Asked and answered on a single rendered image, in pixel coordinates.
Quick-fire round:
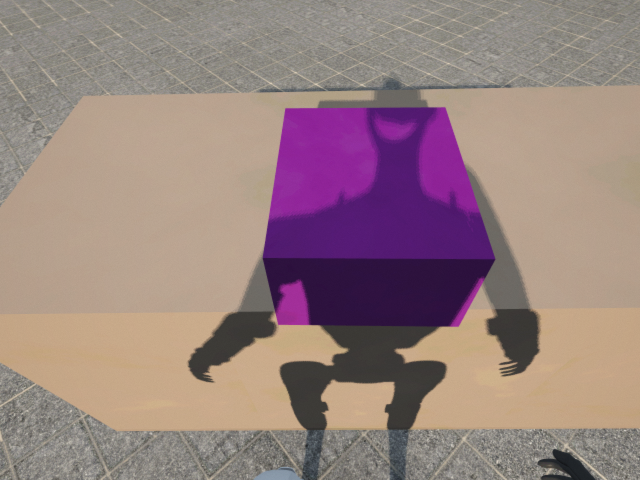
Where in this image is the carton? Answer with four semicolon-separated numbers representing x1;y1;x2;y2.
263;107;495;327

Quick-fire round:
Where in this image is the right robot hand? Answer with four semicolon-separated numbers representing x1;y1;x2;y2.
538;449;596;480

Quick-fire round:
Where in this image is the pedestal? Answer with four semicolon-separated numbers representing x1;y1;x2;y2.
0;85;640;431

